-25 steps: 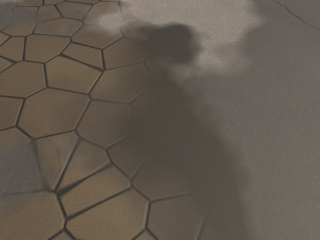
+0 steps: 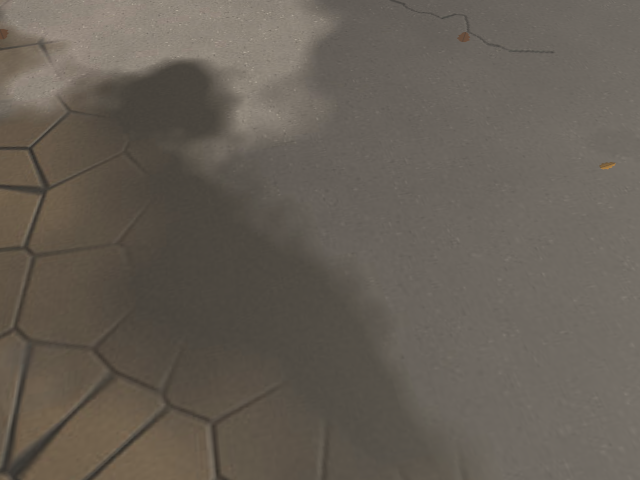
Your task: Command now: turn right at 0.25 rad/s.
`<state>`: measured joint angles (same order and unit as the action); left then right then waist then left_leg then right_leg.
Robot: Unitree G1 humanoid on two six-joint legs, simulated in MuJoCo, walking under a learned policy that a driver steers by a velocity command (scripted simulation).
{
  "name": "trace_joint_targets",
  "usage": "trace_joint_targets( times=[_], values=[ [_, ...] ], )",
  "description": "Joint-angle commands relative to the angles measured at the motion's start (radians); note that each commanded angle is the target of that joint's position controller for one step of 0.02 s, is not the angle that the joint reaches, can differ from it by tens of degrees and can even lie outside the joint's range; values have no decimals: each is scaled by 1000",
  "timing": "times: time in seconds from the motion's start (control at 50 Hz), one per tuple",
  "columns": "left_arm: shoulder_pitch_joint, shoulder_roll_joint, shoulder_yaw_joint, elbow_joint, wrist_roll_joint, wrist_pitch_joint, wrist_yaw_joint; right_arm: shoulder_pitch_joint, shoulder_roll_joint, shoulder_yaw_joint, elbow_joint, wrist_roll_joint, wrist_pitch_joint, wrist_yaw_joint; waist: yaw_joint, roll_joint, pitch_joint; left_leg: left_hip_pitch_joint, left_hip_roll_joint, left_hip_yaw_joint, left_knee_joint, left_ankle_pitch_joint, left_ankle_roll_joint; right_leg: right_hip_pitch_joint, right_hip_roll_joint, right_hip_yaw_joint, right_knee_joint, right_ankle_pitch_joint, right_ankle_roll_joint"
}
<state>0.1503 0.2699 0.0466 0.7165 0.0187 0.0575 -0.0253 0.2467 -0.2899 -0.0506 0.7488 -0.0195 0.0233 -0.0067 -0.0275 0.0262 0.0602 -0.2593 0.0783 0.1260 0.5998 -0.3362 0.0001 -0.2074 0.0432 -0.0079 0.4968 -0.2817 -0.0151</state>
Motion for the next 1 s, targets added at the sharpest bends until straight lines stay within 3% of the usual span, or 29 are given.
trace_joint_targets(
  times=[0.02, 0.04, 0.06, 0.08, 0.1, 0.14, 0.2, 0.28, 0.32, 0.34, 0.36, 0.4, 0.44, 0.54, 0.7, 1.0],
  values=[
    [107, 214, 36, -39, -2, -43, 25, -18, -35, -1, -86, 6, 18, -7, 68, -280, -136, -161, -39, -99, 229, -281, -4, 129, -427, 409, -177, 664, -217],
    [79, 153, 20, -33, -5, -47, 24, -27, -81, -12, -73, 11, 31, -9, 50, -178, -90, -165, -24, -137, 279, -252, -9, 120, -371, 350, -186, 624, -234],
    [24, 110, 2, -32, -6, -48, 26, -26, -79, -14, -54, 14, 33, -4, 28, -163, -51, -165, -24, -148, 277, -193, -9, 92, -316, 287, -202, 554, -206],
    [-17, 97, -5, -34, 2, -45, 31, -3, -87, -18, -31, 14, 30, 0, 6, -165, -39, -153, -26, -145, 257, -140, -14, 90, -264, 240, -209, 530, -172],
    [-12, 106, -4, -28, -3, -48, 40, 14, -96, -23, -16, 4, 31, 3, 9, -187, -42, -145, -35, -132, 265, -105, -20, 102, -242, 211, -200, 593, -166],
    [7, 92, -12, -10, -6, -52, 43, 48, -77, -17, 14, 2, 30, 6, 7, -157, -87, -102, -46, -129, 255, -82, -30, 126, -226, 173, -181, 650, -165],
    [10, 88, -16, 15, -1, -54, 43, 21, -43, -5, 26, 8, 34, 2, 22, -155, -72, -56, -53, -124, 139, -75, -32, 100, -217, 172, -185, 518, -166],
    [8, 92, -16, 50, 1, -52, 45, 28, -37, 1, 55, 12, 29, -14, 26, -154, -61, 30, -71, -112, -51, -24, -15, 57, -221, 221, -170, 376, -168],
    [-9, 82, -21, 63, -9, -55, 49, 61, -29, 10, 82, 2, 11, -22, -7, -101, -70, 179, -43, -142, -251, 212, -1, -18, -197, 222, -153, 270, -112],
    [6, 60, -28, 69, -8, -60, 48, 69, -59, 8, 89, -9, -3, -25, 3, -59, -86, 247, 31, -224, -275, 286, 10, -61, -169, 216, -139, 199, -75],
    [60, 52, -24, 85, -11, -58, 42, 17, -116, -2, 93, 1, -11, -21, 69, 32, -45, 160, 63, -264, -242, 320, 37, -41, -89, 156, -176, 104, -56],
    [41, 71, -20, 131, -5, -51, 44, -1, -58, 11, 111, 7, -22, -6, 34, 48, -15, 56, 41, -244, -268, 219, 38, 67, -83, 141, -174, 119, -46],
    [46, 82, -15, 160, -7, -53, 43, 10, -52, 14, 136, 7, -27, -12, 28, 57, -21, 73, 23, -230, -286, 216, 29, 80, -96, 143, -157, 173, -50],
    [67, 59, -21, 235, -9, -59, 49, 17, -41, 18, 189, 9, -29, -20, 23, 1, -21, 114, 24, -229, -291, 204, 41, 54, -97, 140, -186, 165, -35],
    [105, 46, -31, 329, -9, -57, 57, 17, -27, 28, 259, 10, -30, -24, 26, -22, -7, 105, 19, -233, -304, 177, 51, 48, -102, 134, -195, 164, -23],
    [157, 5, -48, 422, -10, -57, 66, 58, 18, 47, 344, 11, -34, -29, 31, -17, 4, 85, 7, -231, -305, 190, 55, 48, -111, 122, -179, 176, -17]
  ],
)
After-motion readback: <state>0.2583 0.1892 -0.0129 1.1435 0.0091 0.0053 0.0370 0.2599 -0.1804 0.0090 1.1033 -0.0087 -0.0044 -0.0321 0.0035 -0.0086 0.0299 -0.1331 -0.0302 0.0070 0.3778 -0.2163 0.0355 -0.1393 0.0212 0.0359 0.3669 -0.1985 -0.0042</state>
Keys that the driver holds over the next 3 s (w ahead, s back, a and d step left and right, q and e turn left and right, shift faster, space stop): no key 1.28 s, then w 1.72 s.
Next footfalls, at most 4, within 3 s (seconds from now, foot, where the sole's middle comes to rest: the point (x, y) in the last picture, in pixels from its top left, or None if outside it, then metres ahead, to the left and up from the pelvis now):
0.34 left None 0.02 0.12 -0.77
2.04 left None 0.43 0.04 -0.77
2.60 right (385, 353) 0.75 -0.12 -0.77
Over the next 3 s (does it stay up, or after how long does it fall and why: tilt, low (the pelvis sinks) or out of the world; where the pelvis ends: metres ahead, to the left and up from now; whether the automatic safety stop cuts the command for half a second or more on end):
stays up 0.79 -0.05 0.01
